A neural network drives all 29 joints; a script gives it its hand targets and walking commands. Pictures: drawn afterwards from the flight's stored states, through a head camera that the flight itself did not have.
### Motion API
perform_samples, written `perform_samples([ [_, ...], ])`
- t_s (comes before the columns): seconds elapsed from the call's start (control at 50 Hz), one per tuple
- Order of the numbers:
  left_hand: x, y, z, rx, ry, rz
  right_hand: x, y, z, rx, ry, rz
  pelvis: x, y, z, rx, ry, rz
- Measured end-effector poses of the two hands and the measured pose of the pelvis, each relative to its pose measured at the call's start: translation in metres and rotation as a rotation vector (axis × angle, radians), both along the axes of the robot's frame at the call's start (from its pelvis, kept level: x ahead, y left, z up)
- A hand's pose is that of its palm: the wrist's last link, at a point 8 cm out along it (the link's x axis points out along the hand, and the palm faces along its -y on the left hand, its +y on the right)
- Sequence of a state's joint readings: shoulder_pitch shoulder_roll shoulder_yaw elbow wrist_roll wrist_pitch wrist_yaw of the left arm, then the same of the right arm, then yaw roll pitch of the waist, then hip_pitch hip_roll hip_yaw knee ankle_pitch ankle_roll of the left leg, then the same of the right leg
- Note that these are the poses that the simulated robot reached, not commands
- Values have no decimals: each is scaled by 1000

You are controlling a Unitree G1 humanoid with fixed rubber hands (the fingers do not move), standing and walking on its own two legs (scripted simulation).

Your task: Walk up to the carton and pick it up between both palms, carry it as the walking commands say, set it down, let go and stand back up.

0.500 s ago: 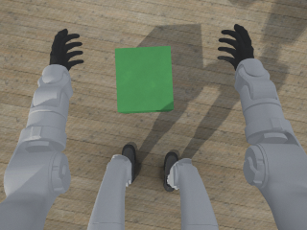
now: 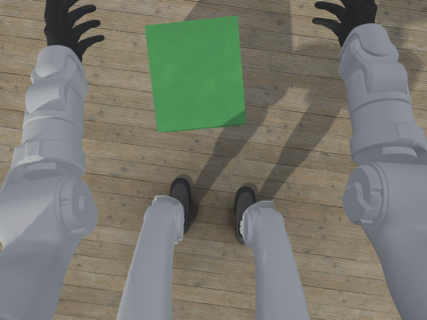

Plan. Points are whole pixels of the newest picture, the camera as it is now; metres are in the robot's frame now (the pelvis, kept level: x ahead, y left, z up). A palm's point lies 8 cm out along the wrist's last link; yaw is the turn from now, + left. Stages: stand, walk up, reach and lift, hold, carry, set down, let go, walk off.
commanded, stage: reach and lift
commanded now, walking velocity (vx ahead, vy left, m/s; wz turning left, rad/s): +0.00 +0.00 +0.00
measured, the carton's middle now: (199, 82) +0.54 +0.07 -0.53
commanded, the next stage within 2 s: none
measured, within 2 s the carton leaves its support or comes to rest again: neither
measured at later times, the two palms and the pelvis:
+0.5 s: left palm (114, 75) +0.51 +0.24 -0.30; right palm (305, 60) +0.55 -0.17 -0.30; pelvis -0.06 +0.00 -0.15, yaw +1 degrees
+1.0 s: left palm (134, 90) +0.50 +0.24 -0.42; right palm (285, 83) +0.53 -0.17 -0.43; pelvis -0.06 +0.01 -0.24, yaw +1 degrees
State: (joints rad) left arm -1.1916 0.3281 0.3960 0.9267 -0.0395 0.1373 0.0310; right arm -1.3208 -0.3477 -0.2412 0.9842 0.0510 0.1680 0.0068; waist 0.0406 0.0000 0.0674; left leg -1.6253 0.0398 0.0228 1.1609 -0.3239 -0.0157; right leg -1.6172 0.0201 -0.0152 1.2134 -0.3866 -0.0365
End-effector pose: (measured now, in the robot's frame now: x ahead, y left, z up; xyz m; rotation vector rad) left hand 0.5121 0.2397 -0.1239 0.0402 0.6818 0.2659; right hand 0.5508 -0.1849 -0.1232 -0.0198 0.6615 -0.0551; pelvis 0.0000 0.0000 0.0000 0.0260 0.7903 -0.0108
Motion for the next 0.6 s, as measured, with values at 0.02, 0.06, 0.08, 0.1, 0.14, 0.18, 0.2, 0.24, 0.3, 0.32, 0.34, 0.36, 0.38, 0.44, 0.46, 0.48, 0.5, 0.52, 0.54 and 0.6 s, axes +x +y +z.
perform_samples([
  [0.02, 2, 1, -5, -6, -7, 4, 2, 3, -5, 6, -6, 3, -3, 0, -7, 1, 3, 0],
  [0.06, 3, 1, -19, -17, -15, 3, 2, 9, -19, 13, -8, 8, -9, 2, -23, 1, 13, 0],
  [0.08, 3, 0, -28, -22, -14, 1, 2, 11, -27, 11, -6, 12, -12, 2, -31, 2, 18, 0],
  [0.1, 3, -1, -37, -28, -12, 0, 1, 14, -36, 10, -3, 15, -15, 3, -39, 2, 23, 0],
  [0.14, 1, -3, -55, -37, -6, -1, -2, 16, -54, 10, 2, 13, -20, 4, -55, 1, 28, 1],
  [0.18, -4, -5, -73, -38, 5, 6, -7, 17, -73, 4, 14, 6, -25, 5, -70, 1, 17, 0],
  [0.2, -6, -5, -82, -35, 9, 12, -10, 16, -82, -1, 20, 1, -28, 5, -76, 2, 5, 0],
  [0.24, -11, -3, -98, -24, 21, 27, -14, 14, -97, -14, 30, -5, -35, 5, -88, 3, -27, 0],
  [0.3, -15, 1, -119, -12, 34, 49, -13, 11, -116, -34, 32, -4, -44, 4, -104, 6, -69, -1],
  [0.32, -15, 2, -125, -9, 33, 52, -12, 10, -122, -41, 29, -3, -46, 4, -108, 7, -86, -1],
  [0.34, -14, 3, -131, -11, 32, 53, -10, 9, -127, -46, 25, 0, -49, 4, -113, 9, -101, -1],
  [0.36, -13, 3, -137, -10, 29, 51, -8, 9, -132, -44, 19, 1, -51, 3, -118, 10, -117, -2],
  [0.38, -12, 2, -143, -5, 26, 44, -6, 10, -136, -40, 10, 0, -53, 3, -122, 11, -133, -2],
  [0.44, -6, 1, -159, -1, 7, 41, -1, 10, -152, -43, -10, -4, -59, 2, -137, 14, -180, -3],
  [0.46, -5, 0, -165, -1, 4, 37, 0, 10, -159, -46, -8, -2, -60, 2, -141, 15, -192, -3],
  [0.48, -4, -1, -171, 1, 2, 33, -1, 11, -167, -45, -3, -1, -61, 2, -146, 16, -204, -3],
  [0.5, -4, -1, -177, -2, 2, 31, -2, 12, -175, -46, 6, 2, -62, 2, -151, 16, -205, -3],
  [0.52, -4, -2, -182, -4, 4, 27, -4, 13, -182, -47, 16, 5, -62, 2, -157, 17, -204, -3],
  [0.54, -4, -3, -188, -6, 9, 24, -6, 13, -190, -52, 25, 10, -62, 2, -162, 17, -205, -3],
  [0.6, -6, -5, -201, -9, 17, 21, -13, 12, -206, -52, 45, 4, -62, 3, -176, 17, -215, -2],
])
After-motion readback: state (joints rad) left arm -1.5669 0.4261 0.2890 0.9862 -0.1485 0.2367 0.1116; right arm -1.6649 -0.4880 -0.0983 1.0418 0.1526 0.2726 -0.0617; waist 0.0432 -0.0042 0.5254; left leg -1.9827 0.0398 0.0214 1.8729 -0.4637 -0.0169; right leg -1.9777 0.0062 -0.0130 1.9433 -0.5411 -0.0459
